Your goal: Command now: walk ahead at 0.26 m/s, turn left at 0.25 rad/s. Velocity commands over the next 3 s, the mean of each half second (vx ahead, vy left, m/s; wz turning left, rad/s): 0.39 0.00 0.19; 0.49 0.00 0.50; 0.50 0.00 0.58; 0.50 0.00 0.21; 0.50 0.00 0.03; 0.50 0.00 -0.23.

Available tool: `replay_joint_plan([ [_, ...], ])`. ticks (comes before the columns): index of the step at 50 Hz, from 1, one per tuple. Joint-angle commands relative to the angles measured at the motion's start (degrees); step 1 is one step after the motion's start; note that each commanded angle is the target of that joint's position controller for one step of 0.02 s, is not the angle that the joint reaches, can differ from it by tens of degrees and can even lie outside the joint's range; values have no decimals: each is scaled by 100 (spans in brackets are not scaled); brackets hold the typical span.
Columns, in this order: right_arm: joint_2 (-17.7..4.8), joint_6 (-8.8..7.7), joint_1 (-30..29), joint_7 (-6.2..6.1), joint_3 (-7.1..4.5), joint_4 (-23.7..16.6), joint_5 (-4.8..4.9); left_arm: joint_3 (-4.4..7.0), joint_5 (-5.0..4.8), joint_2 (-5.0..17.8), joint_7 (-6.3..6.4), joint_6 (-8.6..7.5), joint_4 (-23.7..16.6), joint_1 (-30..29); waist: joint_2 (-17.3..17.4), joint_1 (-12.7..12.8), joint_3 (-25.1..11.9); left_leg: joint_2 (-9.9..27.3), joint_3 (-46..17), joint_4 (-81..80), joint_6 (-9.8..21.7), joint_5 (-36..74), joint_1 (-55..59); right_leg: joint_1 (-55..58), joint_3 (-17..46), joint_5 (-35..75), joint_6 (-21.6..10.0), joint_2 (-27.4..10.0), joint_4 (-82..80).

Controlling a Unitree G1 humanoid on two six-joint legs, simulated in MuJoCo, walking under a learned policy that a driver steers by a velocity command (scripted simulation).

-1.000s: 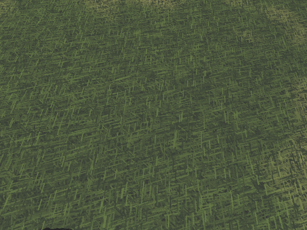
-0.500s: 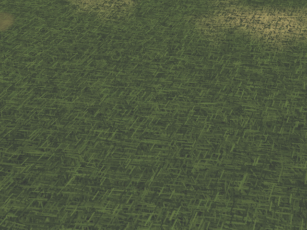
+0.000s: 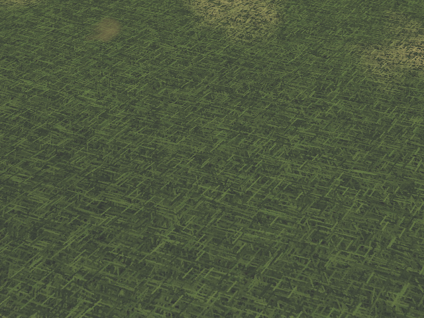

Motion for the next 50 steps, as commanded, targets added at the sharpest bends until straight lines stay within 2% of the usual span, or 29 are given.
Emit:
replay_joint_plan([
  [1, -379, -154, -380, -88, -80, -397, 64, 100, 93, 572, 120, -283, -52, 935, -529, 628, 102, 580, -946, 278, 257, -2282, -1919, 2039, 1084, -518, -359, -923, -1825],
  [2, -141, -245, -432, -94, -7, -547, 96, 228, 103, 1247, 129, -331, -44, 1208, -1290, 697, 24, -290, 99, 1709, 22, -1926, -2638, 2184, 3274, -2307, -766, -2248, -2686],
  [3, -653, -300, -790, -106, -125, -617, -88, 342, 134, 1421, 106, -322, 163, 1153, -743, 577, 773, 74, -15, 2295, 10, -1407, -2984, 1298, 3750, -2630, -1119, -2462, -2827],
  [4, -721, -335, -650, -46, -164, -502, -81, 266, 49, 1085, 70, -359, 154, 848, -521, 302, 1007, 261, -83, 2546, -18, -958, -2949, 1140, 3348, -2407, -1083, -2171, -2787],
  [5, -714, -358, -399, 35, -163, -317, -55, 213, -3, 850, 26, -404, 129, 572, -558, 114, 967, 362, 34, 2617, -99, -619, -2821, 1160, 2749, -1822, -901, -1811, -2764],
  [6, -709, -362, -241, 104, -168, -179, -79, 183, -19, 731, 7, -446, 118, 470, -724, 61, 771, 418, 248, 2732, -166, -357, -2653, 1221, 2240, -1204, -783, -1534, -2753],
  [8, -560, -371, -346, 197, -120, -130, -137, 145, -46, 561, -29, -555, 263, 687, -737, 144, 560, 595, 588, 2923, -253, 59, -2607, 1329, 1658, -197, -808, -1291, -2744],
  [13, -253, -381, -1349, 247, 31, -363, -109, 165, -71, 491, -102, -652, 663, 1407, -636, 510, 621, 970, 1170, 2157, -432, 528, -2976, 1715, 1079, 1395, -960, -1199, -2709],
  [16, -130, -408, -1808, 286, 114, -479, -67, 172, -34, 565, -90, -667, 829, 1598, -700, 615, 616, 934, 1405, 1319, -398, 644, -2542, 1677, 729, 2376, -924, -1204, -2546],
  [18, -165, -410, -1935, 292, 129, -505, -50, 179, -9, 627, -70, -674, 911, 1654, -727, 611, 614, 874, 1540, 920, -244, 569, -2154, 1670, 524, 2858, -861, -1325, -2452],
  [20, -221, -404, -1872, 267, 122, -498, -47, 179, -1, 669, -38, -664, 988, 1631, -737, 501, 614, 772, 1612, 656, -8, 444, -1698, 1691, 355, 3477, -784, -1490, -2294],
  [21, -270, -407, -1677, 239, 98, -442, -52, 179, -1, 706, -22, -656, 1011, 1551, -732, 354, 517, 625, 1667, 537, 131, 309, -1296, 1708, 197, 4339, -716, -1515, -1986],
  [22, -345, -422, -1264, 197, 53, -309, -60, 183, 1, 756, -6, -638, 1042, 1500, -706, 134, 255, 420, 1730, 401, 269, 185, -716, 1757, 1, 5409, -631, -1492, -1370],
  [23, -434, -467, -472, 148, -8, -39, -80, 169, -17, 761, 14, -602, 1066, 1457, -545, -237, -204, 213, 1781, 60, 429, 308, 271, 1615, -291, 5963, -510, -1349, -341],
  [24, -672, -514, 401, 85, -110, 224, -142, 130, -24, 714, 41, -597, 1002, 1428, -384, -590, -744, 548, 1289, 17, 617, 155, 1638, 767, -486, 5174, -385, -1221, 887],
  [25, -1311, -504, 1115, 9, -292, 275, -207, -1, -142, 239, -16, -622, 633, 1545, 865, -672, -1543, 2230, -1395, -347, 1243, -1209, 3248, -1094, -825, 2532, -91, -600, 3058],
  [26, -1334, -465, 998, 30, -296, 321, 14, 91, -23, 498, -20, -639, 576, 1403, 1099, -505, -1702, 2884, -3480, -1248, 1582, -901, 3291, -2047, -139, -526, -90, 51, 4080],
  [27, -1172, -453, 578, 31, -272, 353, 105, 130, 33, 648, -34, -644, 455, 908, 595, -363, -822, 2599, -2568, -1197, 1468, -687, 2706, -2484, 290, -96, -164, -335, 4247],
  [28, -915, -464, 275, 21, -215, 319, 98, 79, 9, 560, -78, -718, 378, 664, 324, -234, -308, 2377, -1861, -1302, 1380, -31, 1913, -2407, 259, 342, -180, -537, 3944],
  [30, -658, -506, -48, -6, -135, 348, 99, 68, 100, 479, -101, -651, 389, 693, 181, 168, 113, 1820, -1059, -1516, 1108, 894, 895, -1880, 248, 498, -84, -771, 3255],
  [32, -622, -583, -55, -3, -123, 361, 124, 51, 186, 391, -145, -483, 422, 814, 241, 314, 40, 1599, -761, -1641, 1145, 1330, 565, -1610, 167, 516, 76, -772, 2995],
  [35, -737, -616, 204, -16, -168, 468, 152, 50, 187, 340, -171, -379, 205, 241, 222, 242, 269, 1449, -631, -1915, 1194, 1155, 331, -1980, 49, 1015, 309, -799, 2429],
  [37, -741, -613, 474, -20, -179, 547, 148, 50, 170, 342, -164, -369, 3, -364, 197, 61, 427, 1393, -678, -1988, 1133, 1146, 421, -2311, 24, 1496, 418, -788, 1877],
  [40, -752, -618, 828, -33, -197, 651, 149, 22, 140, 293, -180, -384, -196, -970, 227, -165, 380, 1321, -685, -1811, 982, 1597, 781, -2429, 31, 2106, 439, -652, 1198],
  [45, -804, -592, 1269, -130, -211, 757, 81, -38, 69, 308, -210, -453, -557, -1801, 298, -426, 359, 1419, -934, -1294, 887, 2657, 1450, -2322, 35, 2181, 314, -349, 355],
  [47, -905, -581, 1136, -189, -240, 717, 62, -23, 52, 411, -191, -496, -572, -1634, 368, -271, 311, 1495, -1079, -1061, 736, 2955, 1512, -1767, 122, 1987, 188, -252, -45],
  [48, -968, -580, 939, -200, -255, 670, 56, 4, 39, 487, -159, -519, -481, -1287, 418, -76, 228, 1461, -1052, -836, 607, 3327, 1349, -1146, 106, 1762, 97, -152, -242],
  [49, -1041, -594, 792, -179, -271, 634, 48, 68, 30, 640, -97, -550, -304, -718, 408, 168, -36, 1336, -993, -288, 476, 4013, 1196, -293, 37, 1477, -8, 18, -340],
  [50, -1056, -626, 688, -123, -272, 625, 88, 143, 44, 812, -17, -617, -84, 110, 165, 587, -495, 1014, -740, 774, 334, 4063, 889, 879, 66, 1603, -160, -82, -655],
])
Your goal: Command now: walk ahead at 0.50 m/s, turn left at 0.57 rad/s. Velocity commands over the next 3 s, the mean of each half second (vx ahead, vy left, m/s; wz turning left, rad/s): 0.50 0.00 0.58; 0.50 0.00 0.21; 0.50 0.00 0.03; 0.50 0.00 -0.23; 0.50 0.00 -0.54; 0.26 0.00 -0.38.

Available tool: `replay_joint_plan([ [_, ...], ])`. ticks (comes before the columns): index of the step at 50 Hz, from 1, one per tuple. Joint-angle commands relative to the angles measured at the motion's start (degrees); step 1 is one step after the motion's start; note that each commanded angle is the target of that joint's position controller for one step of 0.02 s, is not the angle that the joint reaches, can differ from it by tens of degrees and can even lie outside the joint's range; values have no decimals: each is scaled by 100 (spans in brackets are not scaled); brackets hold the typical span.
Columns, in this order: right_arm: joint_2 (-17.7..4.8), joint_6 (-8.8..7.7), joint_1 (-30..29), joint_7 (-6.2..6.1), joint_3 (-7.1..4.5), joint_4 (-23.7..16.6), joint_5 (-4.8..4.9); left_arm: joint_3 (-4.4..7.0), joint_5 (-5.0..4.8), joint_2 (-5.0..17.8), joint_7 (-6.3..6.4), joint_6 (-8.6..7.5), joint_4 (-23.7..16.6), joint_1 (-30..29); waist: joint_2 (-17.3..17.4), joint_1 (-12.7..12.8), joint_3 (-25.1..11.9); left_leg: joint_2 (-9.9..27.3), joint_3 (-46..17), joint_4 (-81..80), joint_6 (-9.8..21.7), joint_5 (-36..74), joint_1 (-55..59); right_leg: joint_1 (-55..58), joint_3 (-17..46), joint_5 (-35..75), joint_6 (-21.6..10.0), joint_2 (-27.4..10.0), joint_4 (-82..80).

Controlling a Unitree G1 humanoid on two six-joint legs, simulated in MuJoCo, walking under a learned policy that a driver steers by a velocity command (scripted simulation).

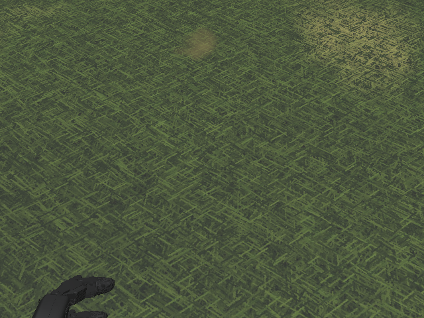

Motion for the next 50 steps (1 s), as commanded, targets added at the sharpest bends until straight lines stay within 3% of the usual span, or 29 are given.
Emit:
replay_joint_plan([
  [1, -718, -154, -423, 69, -143, -532, 77, 436, 114, 1352, 253, -180, 129, 2279, -162, 1407, -1512, 698, -164, 3038, 25, 3602, -1666, 3704, 1084, -1296, -493, -1041, -481],
  [2, -138, -128, 229, 51, -37, -677, 240, 533, 228, 1805, 281, -129, 78, 2305, -1493, 1012, -2106, -195, 510, 4631, -156, -678, -3404, 4945, 3653, -1654, -1065, -2613, -987],
  [3, -681, -59, 222, 2, -94, -563, 21, 518, 97, 1461, 243, -55, 66, 2012, -1030, 848, -1809, 272, 552, 5242, -103, -525, -3912, 4377, 4328, -2135, -1202, -2560, -1233],
  [4, -741, -16, -171, 30, -126, -526, -40, 398, 44, 930, 224, -50, 9, 1613, -399, 762, -979, 538, 627, 5249, -120, 42, -3929, 3542, 3384, -2055, -1089, -2308, -1362],
  [5, -652, 8, -483, 79, -105, -545, -50, 323, 40, 628, 194, -69, 42, 1406, -60, 734, -512, 726, 721, 5029, -163, 396, -3822, 2932, 2488, -1436, -970, -1984, -1490],
  [7, -523, 125, -625, 191, -100, -571, -125, 286, 28, 536, 199, -127, 195, 1460, -432, 615, -222, 934, 834, 4734, -239, 558, -3584, 2359, 1410, -435, -765, -1572, -1711],
  [11, -324, 279, -1098, 340, -43, -783, -136, 331, -82, 584, 115, -323, 447, 1773, -453, 564, -140, 1042, 961, 4544, -277, 937, -3948, 2369, 503, 884, -828, -1548, -1927],
  [17, -115, 222, -2365, 496, 107, -1235, -109, 348, -73, 591, 115, -309, 701, 2030, -397, 739, 147, 1109, 1414, 2844, -346, 2242, -4087, 2422, -685, 1319, -704, -1274, -2087],
  [21, -130, 217, -3002, 557, 155, -1476, -148, 399, -76, 803, 175, -259, 892, 2366, -377, 886, 302, 1043, 1832, 1842, -144, 2099, -3769, 2854, -1014, 1685, -611, -1464, -1989],
  [24, -233, 222, -2918, 490, 113, -1491, -215, 418, -64, 970, 233, -133, 1049, 2574, -448, 785, 120, 655, 2091, 1467, 154, 1265, -3212, 3352, -1284, 3654, -534, -1571, -1154],
  [25, -299, 201, -2554, 452, 72, -1388, -234, 421, -53, 1043, 245, -81, 1099, 2626, -488, 618, -110, 440, 2115, 1345, 289, 1005, -2726, 3411, -1341, 4363, -536, -1587, -514],
  [26, -408, 151, -1815, 398, -1, -1146, -259, 407, -65, 1072, 246, -33, 1103, 2616, -399, 297, -521, 240, 2075, 1016, 443, 1041, -1792, 3178, -1431, 4394, -496, -1548, 463],
  [27, -653, 108, -835, 308, -122, -817, -314, 364, -67, 998, 233, -22, 1015, 2560, -84, -133, -1070, 509, 1563, 742, 651, 1038, -344, 2284, -1503, 3290, -378, -1401, 1823],
  [28, -1224, 106, -539, 194, -254, -809, -329, 193, -147, 297, 123, -53, 658, 2833, 1193, 68, -1847, 2403, -1069, 587, 1212, 536, 1601, 82, -1482, -1005, -89, -786, 3802],
  [29, -1390, 173, -293, 128, -296, -881, -107, 305, -124, 718, 111, -42, 511, 2536, 1057, -78, -2275, 3152, -3030, -273, 1659, 1177, 1791, -810, -621, -2692, 30, -14, 4958],
  [30, -1218, 193, -540, 61, -268, -746, -33, 350, -116, 846, 110, -44, 408, 1880, 432, -39, -1391, 2812, -1764, -243, 1427, 1918, 1300, -1292, -146, -2012, -37, -392, 4943],
  [31, -925, 141, -850, 36, -192, -695, -2, 280, -169, 677, 91, -114, 402, 1782, 382, 180, -755, 2549, -1008, -319, 1247, 2666, 418, -1105, -120, -1617, -78, -561, 4482],
  [32, -683, 83, -1106, 39, -118, -658, -16, 275, -133, 615, 77, -106, 528, 1894, 176, 461, -447, 2212, -459, -448, 951, 3081, -200, -718, -75, -1451, -84, -727, 3950],
  [33, -528, 29, -1274, 38, -56, -624, 12, 273, -30, 579, 60, -18, 629, 2102, 235, 686, -306, 1980, -86, -584, 806, 3343, -679, -313, -63, -1391, -42, -779, 3658],
  [35, -407, -87, -1274, 73, -2, -553, 27, 277, 48, 491, -6, 136, 771, 2325, 317, 827, -355, 1775, 232, -821, 746, 3491, -1017, 81, -123, -1255, 19, -739, 3417],
  [38, -548, -162, -1017, 95, -41, -350, 64, 288, 45, 397, -70, 202, 672, 1872, 357, 780, -69, 1663, 439, -1218, 747, 3111, -1105, -341, -201, -683, 112, -770, 2954],
  [44, -506, -188, -437, 83, -3, -28, 45, 269, -1, 345, -62, 163, 345, 677, 373, 438, 258, 1645, 629, -1361, 613, 3201, -512, -1008, -263, 349, 136, -688, 1610],
  [48, -505, -190, -44, 27, 32, 222, -12, 219, -9, 309, -71, 119, 122, 30, 394, 248, 411, 1778, 732, -1226, 585, 3753, 26, -1004, -427, 449, -52, -467, 857],
  [50, -565, -182, 24, -19, 31, 325, -40, 215, -8, 336, -72, 87, 36, -102, 412, 272, 459, 1908, 731, -1079, 556, 4179, 304, -882, -460, 217, -211, -353, 559],
])
Over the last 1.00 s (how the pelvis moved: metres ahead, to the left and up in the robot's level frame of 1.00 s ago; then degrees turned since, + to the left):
0.48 0.07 -0.01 21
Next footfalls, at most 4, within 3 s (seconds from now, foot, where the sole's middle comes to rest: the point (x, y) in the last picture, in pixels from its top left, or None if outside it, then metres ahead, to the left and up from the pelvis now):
0.02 right None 0.18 -0.11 -0.76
0.54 left None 0.41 0.15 -0.76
1.10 right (163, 226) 0.77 0.11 -0.76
1.64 left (84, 186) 0.97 0.40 -0.76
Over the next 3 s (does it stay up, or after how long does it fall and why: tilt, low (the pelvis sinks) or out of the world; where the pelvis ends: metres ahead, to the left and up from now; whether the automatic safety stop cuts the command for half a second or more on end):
stays up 1.48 0.38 0.01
